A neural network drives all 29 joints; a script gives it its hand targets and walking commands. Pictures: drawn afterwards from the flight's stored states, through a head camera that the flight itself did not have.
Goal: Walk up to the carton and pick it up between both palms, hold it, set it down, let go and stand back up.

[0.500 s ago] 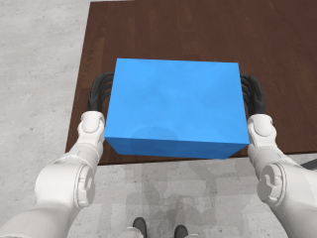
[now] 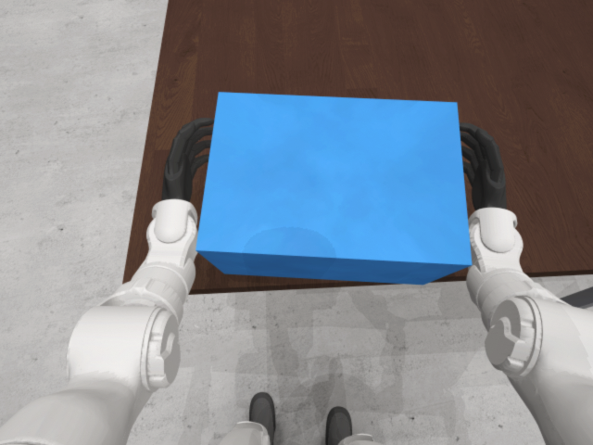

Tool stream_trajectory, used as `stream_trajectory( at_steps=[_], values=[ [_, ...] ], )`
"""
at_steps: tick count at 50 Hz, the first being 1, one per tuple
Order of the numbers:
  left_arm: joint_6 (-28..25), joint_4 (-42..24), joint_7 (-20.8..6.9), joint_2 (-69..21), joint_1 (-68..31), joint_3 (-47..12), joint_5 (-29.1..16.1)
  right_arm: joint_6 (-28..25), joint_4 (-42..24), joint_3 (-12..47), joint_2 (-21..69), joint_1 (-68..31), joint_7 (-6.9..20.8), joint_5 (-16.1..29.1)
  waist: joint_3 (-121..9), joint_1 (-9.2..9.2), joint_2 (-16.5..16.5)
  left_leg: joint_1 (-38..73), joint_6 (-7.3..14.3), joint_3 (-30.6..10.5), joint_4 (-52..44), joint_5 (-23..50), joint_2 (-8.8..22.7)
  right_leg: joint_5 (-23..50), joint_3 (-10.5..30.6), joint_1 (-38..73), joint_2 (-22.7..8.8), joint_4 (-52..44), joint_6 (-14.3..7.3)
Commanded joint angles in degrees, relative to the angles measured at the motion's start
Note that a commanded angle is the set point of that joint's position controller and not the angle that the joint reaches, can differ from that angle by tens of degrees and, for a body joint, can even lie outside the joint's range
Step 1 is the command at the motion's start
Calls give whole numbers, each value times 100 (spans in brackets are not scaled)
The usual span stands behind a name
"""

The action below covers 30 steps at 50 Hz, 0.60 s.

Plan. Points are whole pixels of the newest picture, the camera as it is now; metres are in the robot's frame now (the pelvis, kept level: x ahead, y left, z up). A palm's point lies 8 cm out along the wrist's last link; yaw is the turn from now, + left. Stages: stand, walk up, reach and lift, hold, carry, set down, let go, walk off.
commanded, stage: reach and lift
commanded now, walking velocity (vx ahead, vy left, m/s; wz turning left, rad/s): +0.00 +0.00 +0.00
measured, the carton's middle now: (329, 196) +0.45 -0.02 -0.01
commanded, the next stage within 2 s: none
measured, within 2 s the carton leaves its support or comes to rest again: neither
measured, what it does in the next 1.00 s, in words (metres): stands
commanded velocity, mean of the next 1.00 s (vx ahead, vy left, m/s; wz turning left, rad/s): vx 0.00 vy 0.00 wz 0.00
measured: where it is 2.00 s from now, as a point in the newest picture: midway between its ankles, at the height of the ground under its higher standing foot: outside the picture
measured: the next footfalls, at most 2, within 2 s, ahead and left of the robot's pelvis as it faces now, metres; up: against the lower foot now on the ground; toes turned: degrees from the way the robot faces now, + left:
none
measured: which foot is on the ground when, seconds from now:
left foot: down 0.00-1.00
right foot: down 0.00-1.00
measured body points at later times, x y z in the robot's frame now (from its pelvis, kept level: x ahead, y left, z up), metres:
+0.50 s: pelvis +0.02 +0.00 +0.01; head +0.11 +0.01 +0.45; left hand +0.42 +0.19 +0.03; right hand +0.44 -0.21 +0.03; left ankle +0.05 +0.11 -0.72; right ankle +0.02 -0.10 -0.72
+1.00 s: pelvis +0.00 +0.00 +0.03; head +0.00 +0.03 +0.48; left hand +0.41 +0.21 +0.13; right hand +0.41 -0.20 +0.14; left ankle +0.05 +0.11 -0.72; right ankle +0.02 -0.10 -0.72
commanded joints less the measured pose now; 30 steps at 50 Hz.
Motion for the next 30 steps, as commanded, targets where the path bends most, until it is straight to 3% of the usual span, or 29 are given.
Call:
stream_trajectory(
  at_steps=[1, 12, 16, 25, 30],
  values=[
    [-17, -685, -659, -2914, -2286, -1380, 564, -73, -308, 1523, 2808, -2372, 970, -736, -4131, -11, -203, 3323, -136, -11, 255, 1260, -183, 1931, -98, 1777, 56, -100, 313],
    [199, -1516, -730, -3263, -1836, -2007, 145, 224, -1385, 2556, 3022, -2006, 958, -62, -4454, -69, -259, 3749, -222, -207, 350, 2370, -250, 3630, -11, 2578, 161, 42, 460],
    [289, -2059, -731, -3517, -1835, -2348, -67, 398, -2063, 2968, 3247, -1940, 943, 209, -4618, -119, -211, 4042, -257, -293, 394, 2684, -264, 3826, 25, 2677, 219, 19, 480],
    [607, -3710, -571, -3945, -1999, -3190, -615, 1088, -3873, 3785, 3745, -1844, 980, 842, -4646, -227, -104, 4399, -312, -525, 360, 2673, -313, 3401, 188, 2966, 275, -80, 428],
    [1003, -4129, -583, -3777, -2298, -3272, -688, 1739, -4281, 3874, 3827, -1702, 957, 1034, -3844, -317, -206, 4206, -204, -570, -9, 1622, -345, 2479, 317, 3263, 124, -290, 400]
  ],
)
